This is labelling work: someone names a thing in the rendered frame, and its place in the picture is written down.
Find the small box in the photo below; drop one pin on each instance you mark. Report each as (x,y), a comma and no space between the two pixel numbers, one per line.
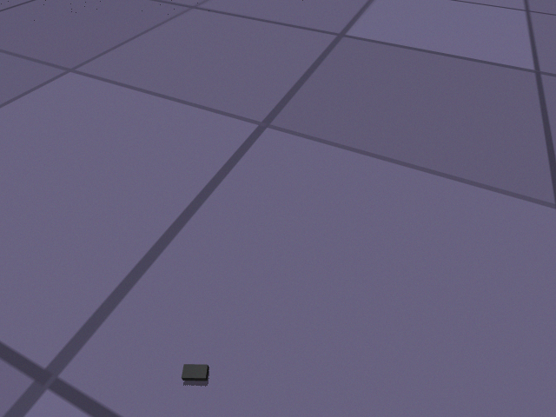
(195,372)

